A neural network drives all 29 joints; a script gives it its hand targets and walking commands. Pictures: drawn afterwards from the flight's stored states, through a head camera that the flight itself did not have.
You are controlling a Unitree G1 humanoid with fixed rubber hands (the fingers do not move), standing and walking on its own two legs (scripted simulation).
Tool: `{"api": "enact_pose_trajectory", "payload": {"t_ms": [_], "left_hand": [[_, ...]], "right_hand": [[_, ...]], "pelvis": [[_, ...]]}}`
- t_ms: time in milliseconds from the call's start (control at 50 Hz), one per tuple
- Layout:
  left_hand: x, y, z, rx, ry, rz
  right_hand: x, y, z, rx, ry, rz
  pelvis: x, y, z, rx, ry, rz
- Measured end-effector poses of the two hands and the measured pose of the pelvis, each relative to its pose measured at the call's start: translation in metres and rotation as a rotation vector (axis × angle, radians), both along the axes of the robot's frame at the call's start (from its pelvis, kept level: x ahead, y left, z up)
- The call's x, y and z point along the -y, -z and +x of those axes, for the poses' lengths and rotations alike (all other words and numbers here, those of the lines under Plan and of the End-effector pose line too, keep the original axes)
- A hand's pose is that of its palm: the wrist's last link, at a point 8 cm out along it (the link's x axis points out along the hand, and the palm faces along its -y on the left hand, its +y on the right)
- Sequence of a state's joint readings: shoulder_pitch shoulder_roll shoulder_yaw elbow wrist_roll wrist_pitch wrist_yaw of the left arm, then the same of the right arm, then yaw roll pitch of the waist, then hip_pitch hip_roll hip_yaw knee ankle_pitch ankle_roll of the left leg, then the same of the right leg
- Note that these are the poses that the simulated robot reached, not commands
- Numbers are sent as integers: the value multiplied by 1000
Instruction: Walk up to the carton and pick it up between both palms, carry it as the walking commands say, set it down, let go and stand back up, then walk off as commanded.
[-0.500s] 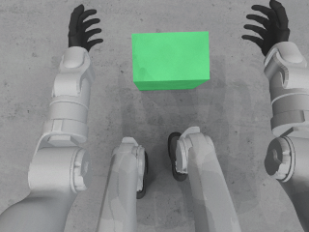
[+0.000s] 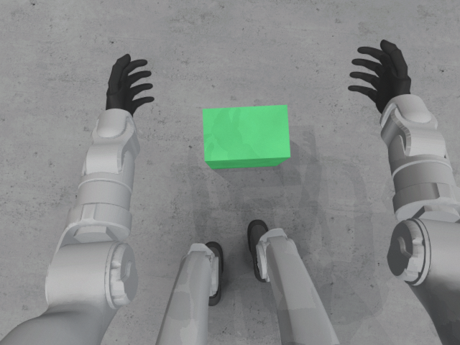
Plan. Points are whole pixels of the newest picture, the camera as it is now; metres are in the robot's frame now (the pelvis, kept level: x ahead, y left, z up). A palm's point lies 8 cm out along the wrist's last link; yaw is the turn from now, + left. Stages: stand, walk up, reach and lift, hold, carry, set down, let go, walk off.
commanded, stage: set down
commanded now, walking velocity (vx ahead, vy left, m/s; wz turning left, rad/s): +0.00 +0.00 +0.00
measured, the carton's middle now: (244, 141) +0.49 -0.06 -0.51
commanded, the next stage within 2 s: let go in 0.10 s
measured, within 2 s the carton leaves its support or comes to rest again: neither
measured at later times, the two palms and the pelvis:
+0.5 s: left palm (87, 163) +0.40 +0.18 -0.04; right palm (413, 141) +0.38 -0.26 -0.03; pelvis +0.04 +0.00 +0.08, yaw -1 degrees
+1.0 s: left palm out of the picture +0.26 +0.23 +0.06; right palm out of the picture +0.25 -0.23 +0.06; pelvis +0.09 +0.01 +0.13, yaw -2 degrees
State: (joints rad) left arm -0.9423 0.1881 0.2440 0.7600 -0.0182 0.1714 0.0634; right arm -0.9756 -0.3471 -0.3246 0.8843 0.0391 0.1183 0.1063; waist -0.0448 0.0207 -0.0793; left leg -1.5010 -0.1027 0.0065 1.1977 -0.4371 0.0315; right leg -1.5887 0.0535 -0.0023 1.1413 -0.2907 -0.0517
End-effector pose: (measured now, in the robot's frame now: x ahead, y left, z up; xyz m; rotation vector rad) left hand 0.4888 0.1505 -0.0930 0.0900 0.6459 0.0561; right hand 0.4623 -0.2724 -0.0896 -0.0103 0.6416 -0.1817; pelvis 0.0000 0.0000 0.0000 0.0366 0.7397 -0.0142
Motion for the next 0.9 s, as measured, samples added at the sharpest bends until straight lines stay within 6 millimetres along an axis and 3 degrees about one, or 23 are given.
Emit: {"api": "enact_pose_trajectory", "payload": {"t_ms": [120, 300, 420, 540, 680, 900], "left_hand": [[-3, -20, -2, -20, 1, 4], [-10, -21, -20, -56, 11, 45], [-22, -33, -60, -85, 25, 93], [-38, -67, -104, -111, 32, 107], [-55, -107, -138, -107, 25, 95], [-73, -143, -205, -140, 37, 81]], "right_hand": [[-3, -21, -1, -17, -4, -8], [-9, -24, -17, -58, -36, -48], [-11, -36, -54, -107, -75, -87], [-16, -68, -98, -136, -92, -95], [-23, -106, -140, -139, -83, -97], [-40, -139, -206, -173, -101, -95]], "pelvis": [[1, -25, 9, 14, 2, -2], [0, -44, 20, 23, 1, -8], [0, -61, 31, 77, 2, -19], [0, -84, 45, 196, 1, -32], [-1, -106, 61, 349, 0, -41], [-6, -129, 83, 576, 11, -58]]}}
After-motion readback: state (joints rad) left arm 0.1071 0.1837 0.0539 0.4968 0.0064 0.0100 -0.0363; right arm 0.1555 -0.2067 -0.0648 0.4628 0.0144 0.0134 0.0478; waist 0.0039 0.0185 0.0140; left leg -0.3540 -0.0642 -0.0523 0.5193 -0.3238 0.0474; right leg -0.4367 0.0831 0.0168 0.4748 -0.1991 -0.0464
